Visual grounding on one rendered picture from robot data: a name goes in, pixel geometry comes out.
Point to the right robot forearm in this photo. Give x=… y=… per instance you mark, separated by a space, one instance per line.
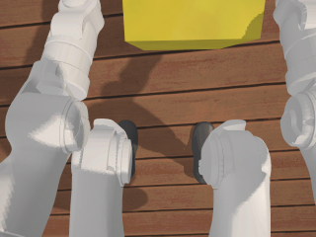
x=296 y=20

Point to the right robot upper arm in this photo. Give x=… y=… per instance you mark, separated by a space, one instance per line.
x=298 y=129

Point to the robot left shin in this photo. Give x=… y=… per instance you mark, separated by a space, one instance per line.
x=99 y=123

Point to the left robot upper arm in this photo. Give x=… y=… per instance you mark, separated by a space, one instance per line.
x=43 y=130

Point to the carton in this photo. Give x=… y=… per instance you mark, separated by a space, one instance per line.
x=191 y=24

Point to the left robot forearm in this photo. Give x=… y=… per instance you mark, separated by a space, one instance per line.
x=68 y=53

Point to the right robot thigh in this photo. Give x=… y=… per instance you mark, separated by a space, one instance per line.
x=241 y=190

